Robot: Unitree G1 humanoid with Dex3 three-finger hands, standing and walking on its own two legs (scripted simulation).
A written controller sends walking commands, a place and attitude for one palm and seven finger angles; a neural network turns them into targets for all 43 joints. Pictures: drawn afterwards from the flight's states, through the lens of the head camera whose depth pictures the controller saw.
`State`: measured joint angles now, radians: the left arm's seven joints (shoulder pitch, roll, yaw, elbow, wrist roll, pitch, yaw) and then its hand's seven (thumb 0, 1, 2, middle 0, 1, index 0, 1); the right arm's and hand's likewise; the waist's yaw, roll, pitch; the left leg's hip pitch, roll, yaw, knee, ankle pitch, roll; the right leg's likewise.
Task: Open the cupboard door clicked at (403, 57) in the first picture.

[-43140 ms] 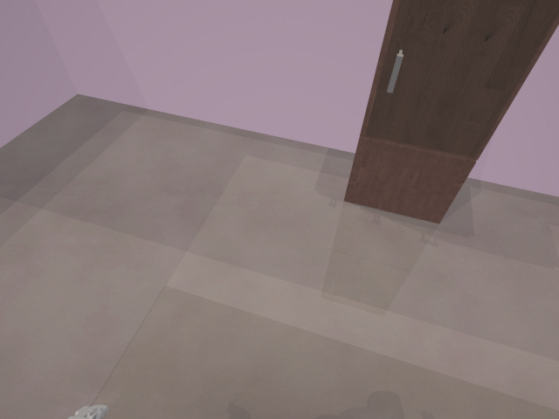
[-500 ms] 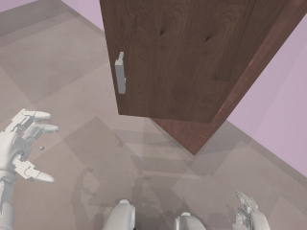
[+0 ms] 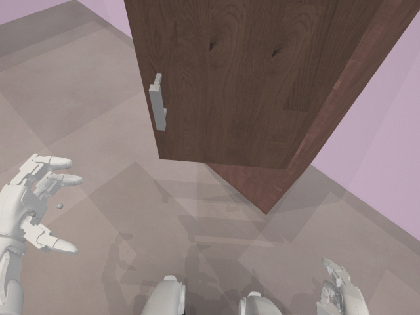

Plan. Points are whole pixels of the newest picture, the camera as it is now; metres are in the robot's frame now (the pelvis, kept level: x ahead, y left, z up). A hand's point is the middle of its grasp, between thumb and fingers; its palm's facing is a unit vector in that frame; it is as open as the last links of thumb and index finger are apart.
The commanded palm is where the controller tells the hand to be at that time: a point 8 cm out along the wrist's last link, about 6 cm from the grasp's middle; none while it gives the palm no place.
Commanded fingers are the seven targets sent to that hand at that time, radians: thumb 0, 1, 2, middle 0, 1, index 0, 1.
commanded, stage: move the hooked fingers beside the handle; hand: left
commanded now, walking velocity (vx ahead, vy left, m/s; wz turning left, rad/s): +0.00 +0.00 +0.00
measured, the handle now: (160, 102) +0.55 +0.16 +0.03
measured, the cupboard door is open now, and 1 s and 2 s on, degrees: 40 40 40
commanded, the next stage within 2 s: none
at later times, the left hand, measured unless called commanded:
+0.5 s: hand (80, 171) +0.35 +0.27 +0.05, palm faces -0.01 -1.00 -0.02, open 14.0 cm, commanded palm +0.33 +0.31 +0.05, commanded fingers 0.00 -0.50 0.30 -0.30 -1.20 -0.30 -1.20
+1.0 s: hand (101, 142) +0.42 +0.25 +0.04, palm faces +0.00 -1.00 -0.02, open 14.0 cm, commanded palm +0.41 +0.29 +0.04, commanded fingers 0.00 -0.50 0.30 -0.30 -1.20 -0.30 -1.20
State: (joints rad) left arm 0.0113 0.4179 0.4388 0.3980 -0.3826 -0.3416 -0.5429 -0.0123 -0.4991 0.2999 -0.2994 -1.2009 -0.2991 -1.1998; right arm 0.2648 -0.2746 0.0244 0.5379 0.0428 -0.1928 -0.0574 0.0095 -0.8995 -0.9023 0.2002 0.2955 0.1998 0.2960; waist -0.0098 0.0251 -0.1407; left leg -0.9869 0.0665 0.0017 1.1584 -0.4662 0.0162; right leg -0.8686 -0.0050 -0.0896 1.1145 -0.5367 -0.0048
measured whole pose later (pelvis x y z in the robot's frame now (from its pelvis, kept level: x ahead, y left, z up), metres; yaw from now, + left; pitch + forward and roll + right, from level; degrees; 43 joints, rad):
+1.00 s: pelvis +0.00 +0.01 -0.01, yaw -2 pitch +21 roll -3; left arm -0.55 0.48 0.43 0.88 -0.22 -0.40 -0.43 -0.01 -0.50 0.30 -0.30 -1.20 -0.30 -1.20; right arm 0.31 -0.27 0.02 0.61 0.03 -0.06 -0.04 0.01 -0.90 -0.90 0.20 0.30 0.20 0.30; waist -0.08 0.01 -0.14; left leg -1.09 0.08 0.02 1.19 -0.47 0.03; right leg -0.98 0.00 -0.06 1.15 -0.54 0.00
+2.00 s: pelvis +0.00 +0.00 -0.02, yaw -3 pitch +25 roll -4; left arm -0.83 0.58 0.46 1.09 -0.13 -0.41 -0.37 -0.01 -0.50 0.30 -0.30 -1.20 -0.30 -1.20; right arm 0.35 -0.27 0.03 0.64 0.01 0.06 -0.01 0.00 -0.90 -0.90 0.20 0.30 0.20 0.30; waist -0.14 0.02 -0.13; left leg -1.20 0.09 0.00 1.24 -0.49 0.02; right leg -1.09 0.02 -0.07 1.19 -0.54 -0.01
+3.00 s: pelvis +0.00 +0.00 -0.02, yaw -2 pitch +24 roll -4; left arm -0.82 0.51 0.41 1.10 -0.12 -0.44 -0.29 -0.01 -0.50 0.30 -0.30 -1.20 -0.30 -1.20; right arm 0.33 -0.26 0.03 0.63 0.00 0.06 -0.01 0.00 -0.90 -0.90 0.20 0.30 0.20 0.30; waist -0.15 0.02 -0.14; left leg -1.19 0.09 0.00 1.24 -0.48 0.01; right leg -1.08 0.02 -0.07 1.20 -0.54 -0.01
